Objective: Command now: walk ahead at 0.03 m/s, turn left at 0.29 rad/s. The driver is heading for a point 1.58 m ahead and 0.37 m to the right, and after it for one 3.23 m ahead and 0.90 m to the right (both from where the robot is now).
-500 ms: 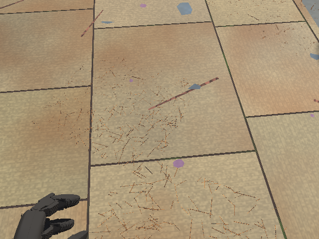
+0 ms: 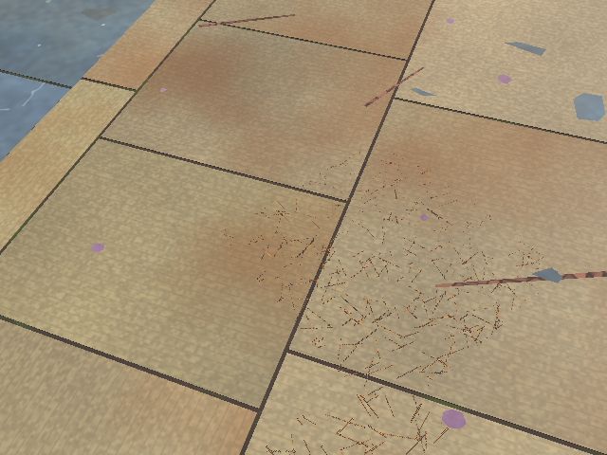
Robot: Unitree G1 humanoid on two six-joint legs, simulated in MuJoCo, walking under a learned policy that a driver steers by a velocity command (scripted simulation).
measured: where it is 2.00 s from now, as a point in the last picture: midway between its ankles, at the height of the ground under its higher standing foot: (384, 188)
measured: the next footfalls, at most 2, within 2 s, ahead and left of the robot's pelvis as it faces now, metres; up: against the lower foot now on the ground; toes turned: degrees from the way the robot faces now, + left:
left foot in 0.08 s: +0.03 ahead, +0.13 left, +0.00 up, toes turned -1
left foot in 1.08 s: +0.59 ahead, +0.10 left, +0.00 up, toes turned +3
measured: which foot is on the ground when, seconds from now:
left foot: up 0.00-0.06, down 0.08-0.60, up 0.62-1.00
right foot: down 0.00-1.00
